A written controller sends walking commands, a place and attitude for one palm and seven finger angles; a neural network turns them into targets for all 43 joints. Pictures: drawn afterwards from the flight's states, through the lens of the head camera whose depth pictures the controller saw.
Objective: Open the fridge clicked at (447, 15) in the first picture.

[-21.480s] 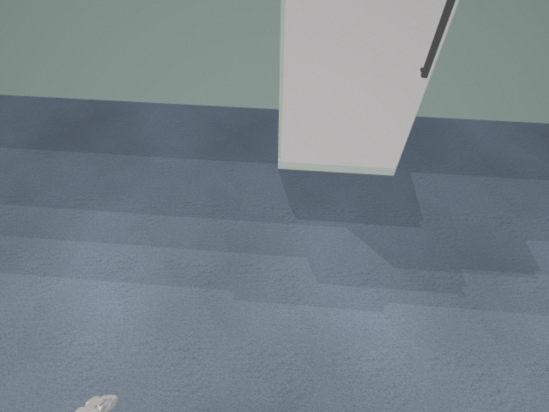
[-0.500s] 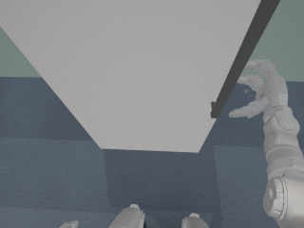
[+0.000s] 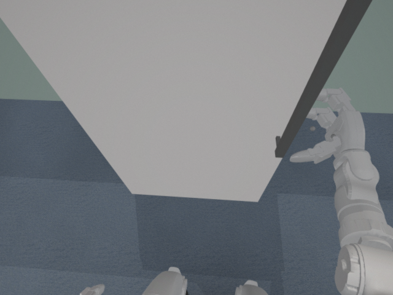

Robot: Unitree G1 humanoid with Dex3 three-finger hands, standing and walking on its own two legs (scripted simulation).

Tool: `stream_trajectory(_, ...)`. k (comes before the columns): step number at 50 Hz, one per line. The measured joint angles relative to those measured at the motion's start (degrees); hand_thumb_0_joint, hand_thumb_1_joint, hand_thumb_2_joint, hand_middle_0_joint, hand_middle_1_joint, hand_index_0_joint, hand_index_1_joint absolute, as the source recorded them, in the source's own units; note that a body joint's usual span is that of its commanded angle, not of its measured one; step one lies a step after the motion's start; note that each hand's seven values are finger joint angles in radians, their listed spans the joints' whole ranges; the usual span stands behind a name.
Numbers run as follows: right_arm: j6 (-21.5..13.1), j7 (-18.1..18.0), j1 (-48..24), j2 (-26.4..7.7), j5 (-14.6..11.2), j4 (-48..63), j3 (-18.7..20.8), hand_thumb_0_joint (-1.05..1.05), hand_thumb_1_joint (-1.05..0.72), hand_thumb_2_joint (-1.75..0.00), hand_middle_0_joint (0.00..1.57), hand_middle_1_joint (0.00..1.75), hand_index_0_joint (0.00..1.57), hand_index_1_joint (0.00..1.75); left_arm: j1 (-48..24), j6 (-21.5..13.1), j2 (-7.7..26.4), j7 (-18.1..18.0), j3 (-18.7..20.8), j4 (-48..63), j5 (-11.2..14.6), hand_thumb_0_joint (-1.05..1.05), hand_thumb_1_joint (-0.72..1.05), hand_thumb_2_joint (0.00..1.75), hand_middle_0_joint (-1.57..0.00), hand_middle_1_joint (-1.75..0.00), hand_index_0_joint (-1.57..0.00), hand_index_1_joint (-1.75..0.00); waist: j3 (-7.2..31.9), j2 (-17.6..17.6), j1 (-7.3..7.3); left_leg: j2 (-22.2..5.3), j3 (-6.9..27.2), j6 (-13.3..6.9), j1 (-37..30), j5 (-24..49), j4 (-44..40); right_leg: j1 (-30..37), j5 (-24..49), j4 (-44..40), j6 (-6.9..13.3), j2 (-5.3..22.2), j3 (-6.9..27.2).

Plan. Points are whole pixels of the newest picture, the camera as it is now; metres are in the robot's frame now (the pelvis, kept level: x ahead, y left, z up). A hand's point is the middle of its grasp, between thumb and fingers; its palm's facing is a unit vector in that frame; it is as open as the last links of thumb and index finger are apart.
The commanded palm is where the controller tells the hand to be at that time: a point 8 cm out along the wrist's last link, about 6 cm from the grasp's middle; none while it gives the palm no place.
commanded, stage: slide the fingers in behind the handle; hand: right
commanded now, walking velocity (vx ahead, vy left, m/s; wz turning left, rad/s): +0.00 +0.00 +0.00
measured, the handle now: (310, 82) +0.51 -0.13 +0.14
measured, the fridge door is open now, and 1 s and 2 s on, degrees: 0 0 0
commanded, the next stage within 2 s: grip the handle and tug to test in 1.34 s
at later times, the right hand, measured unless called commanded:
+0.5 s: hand (305, 131) +0.44 -0.14 +0.07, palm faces -0.09 +1.00 -0.01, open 14.0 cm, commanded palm +0.42 -0.19 +0.08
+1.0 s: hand (299, 131) +0.44 -0.13 +0.07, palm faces -0.06 +1.00 -0.02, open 14.4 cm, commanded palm +0.41 -0.18 +0.08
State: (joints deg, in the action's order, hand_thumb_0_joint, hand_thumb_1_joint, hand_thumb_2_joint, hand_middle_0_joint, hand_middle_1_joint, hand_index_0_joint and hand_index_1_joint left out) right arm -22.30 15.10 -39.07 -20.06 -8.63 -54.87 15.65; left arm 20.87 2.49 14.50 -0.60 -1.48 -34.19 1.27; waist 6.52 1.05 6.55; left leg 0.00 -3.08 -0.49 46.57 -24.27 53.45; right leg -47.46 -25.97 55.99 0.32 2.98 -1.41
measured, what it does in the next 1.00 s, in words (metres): stands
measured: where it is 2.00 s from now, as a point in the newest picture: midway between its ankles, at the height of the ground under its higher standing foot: outside the picture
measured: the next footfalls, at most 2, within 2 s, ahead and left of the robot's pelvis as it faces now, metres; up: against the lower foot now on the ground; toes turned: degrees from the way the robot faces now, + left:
none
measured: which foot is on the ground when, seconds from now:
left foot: down 0.00-1.00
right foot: down 0.00-1.00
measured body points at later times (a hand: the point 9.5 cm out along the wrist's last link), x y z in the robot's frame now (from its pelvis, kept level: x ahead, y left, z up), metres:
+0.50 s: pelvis +0.00 +0.00 +0.00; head +0.09 -0.01 +0.44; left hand +0.08 +0.26 -0.11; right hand +0.44 -0.20 +0.08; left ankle +0.01 +0.12 -0.68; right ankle +0.01 -0.11 -0.68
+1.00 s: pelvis +0.00 +0.00 +0.00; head +0.08 +0.00 +0.45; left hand +0.07 +0.26 -0.12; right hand +0.44 -0.18 +0.08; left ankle +0.01 +0.12 -0.68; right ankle +0.01 -0.11 -0.68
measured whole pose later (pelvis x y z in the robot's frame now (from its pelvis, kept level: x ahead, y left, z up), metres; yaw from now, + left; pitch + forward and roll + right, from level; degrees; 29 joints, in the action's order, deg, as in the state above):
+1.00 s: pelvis +0.00 +0.00 +0.00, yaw -1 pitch +16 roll +1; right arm -22.6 8.9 -35.2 -14.6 -8.5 -49.9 10.1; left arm 19.9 1.3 14.3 0.3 -0.3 -35.5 0.9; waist 6.9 1.3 4.9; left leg -0.4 -3.3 -0.7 44.1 -24.8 53.0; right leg -44.8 -25.8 54.6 0.0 2.4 -1.1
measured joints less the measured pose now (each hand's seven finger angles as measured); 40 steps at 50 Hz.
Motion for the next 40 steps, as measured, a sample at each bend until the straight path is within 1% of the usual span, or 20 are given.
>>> stream_trajectory(5, 0.19, -0.63, 1.65, 0.96, -0.19, 1.73, -1.03, -0.02, 0.50, -0.30, 0.31, 1.20, 0.30, 1.20, -0.35, 0.02, -0.20, 0.14, 0.12, 0.04, 0.03, 0.01, 0.90, 0.90, -0.20, -0.30, -0.20, -0.30, 0.29, 0.05, -0.47, -0.08, 0.03, 0.06, -1.10, -0.05, -0.54, 1.10, 0.00, -0.59, 0.02, -0.12, -0.02)
stream_trajectory(14, 0.15, -1.65, 2.48, 2.93, -0.38, 3.16, -3.14, -0.02, 0.50, -0.30, 0.30, 1.20, 0.30, 1.20, -1.53, -0.22, -0.05, 0.27, 0.42, -0.05, -0.07, 0.01, 0.90, 0.90, -0.20, -0.30, -0.20, -0.30, 0.33, -0.01, -1.26, -0.37, -0.20, 0.08, -1.95, -0.20, -0.64, 1.85, 0.06, -0.82, 0.01, -0.44, 0.22)
stream_trajectory(19, 0.16, -2.44, 1.71, 3.14, 0.21, 2.20, -3.35, -0.02, 0.50, -0.30, 0.30, 1.20, 0.30, 1.20, -2.13, -0.37, -0.03, 0.18, 0.37, 0.05, -0.18, 0.01, 0.90, 0.90, -0.20, -0.30, -0.20, -0.30, 0.08, -0.12, -1.21, -0.51, -0.31, 0.05, -1.76, -0.29, -0.27, 1.65, 0.13, -0.61, 0.00, -0.57, 0.35)
stream_trajectory(27, -0.22, -3.23, 1.12, 3.86, 0.22, 2.34, -4.16, -0.02, 0.50, -0.30, 0.30, 1.20, 0.30, 1.20, -1.97, -0.71, -0.11, 0.32, 0.50, -0.52, -0.28, 0.01, 0.90, 0.90, -0.20, -0.30, -0.20, -0.30, 0.06, 0.01, -1.30, -0.54, -0.29, -0.04, -1.29, -0.33, 0.10, 1.27, 0.19, -0.42, -0.08, -0.61, 0.36)
stream_trajectory(40, 0.15, -5.89, 3.76, 5.00, -0.03, 4.83, -4.43, -0.02, 0.50, -0.30, 0.27, 1.18, 0.26, 1.18, -0.66, -0.78, -0.38, 0.89, 0.86, -0.74, -0.35, 0.01, 0.90, 0.90, -0.20, -0.30, -0.20, -0.30, 0.35, 0.27, -1.21, -0.30, 0.10, -0.20, -2.17, -0.19, -0.50, 2.51, 0.35, -1.37, -0.26, -0.42, -0.01)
